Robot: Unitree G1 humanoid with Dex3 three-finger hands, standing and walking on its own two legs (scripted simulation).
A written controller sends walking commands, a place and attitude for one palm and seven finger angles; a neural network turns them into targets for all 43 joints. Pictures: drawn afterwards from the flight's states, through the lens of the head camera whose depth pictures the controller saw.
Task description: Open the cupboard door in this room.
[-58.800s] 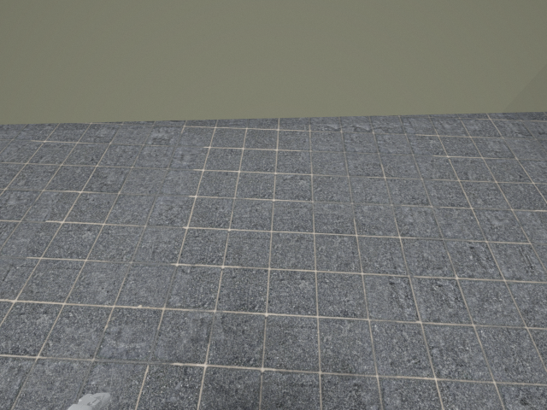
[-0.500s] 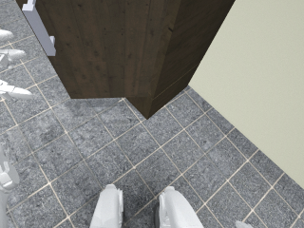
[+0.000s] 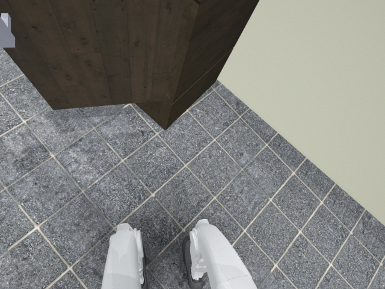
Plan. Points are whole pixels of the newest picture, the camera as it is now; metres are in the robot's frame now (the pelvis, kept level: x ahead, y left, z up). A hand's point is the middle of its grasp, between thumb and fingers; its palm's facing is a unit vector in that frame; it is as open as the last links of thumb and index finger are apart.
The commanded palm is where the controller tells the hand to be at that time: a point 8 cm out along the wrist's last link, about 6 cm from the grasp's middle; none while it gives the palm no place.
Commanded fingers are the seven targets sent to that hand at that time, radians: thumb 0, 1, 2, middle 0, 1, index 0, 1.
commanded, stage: move the hooked fingers beside the handle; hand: left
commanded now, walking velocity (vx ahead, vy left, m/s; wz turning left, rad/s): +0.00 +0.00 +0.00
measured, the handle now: out of the picture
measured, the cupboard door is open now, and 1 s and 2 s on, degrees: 52 52 52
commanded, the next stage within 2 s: slide the fingers in behind the handle in 0.74 s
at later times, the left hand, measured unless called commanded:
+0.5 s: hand out of the picture +0.53 +0.33 +0.08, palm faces +0.12 -0.99 -0.02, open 14.0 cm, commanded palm +0.53 +0.35 +0.08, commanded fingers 0.00 -0.50 0.30 -0.30 -1.20 -0.30 -1.20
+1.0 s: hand out of the picture +0.53 +0.33 +0.08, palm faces +0.12 -0.99 -0.01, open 14.0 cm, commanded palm +0.53 +0.34 +0.08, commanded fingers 0.00 -0.50 0.30 -0.30 -1.20 -0.30 -1.20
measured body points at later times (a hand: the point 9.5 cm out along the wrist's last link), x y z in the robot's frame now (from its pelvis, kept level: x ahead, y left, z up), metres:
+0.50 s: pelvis +0.01 +0.00 +0.01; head +0.20 +0.06 +0.41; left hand +0.52 +0.39 +0.09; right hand +0.02 -0.27 -0.07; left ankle +0.04 +0.08 -0.61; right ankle +0.03 -0.14 -0.61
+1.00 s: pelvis +0.01 +0.00 +0.00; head +0.20 +0.06 +0.41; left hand +0.52 +0.39 +0.08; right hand +0.02 -0.27 -0.08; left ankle +0.04 +0.08 -0.61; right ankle +0.03 -0.14 -0.61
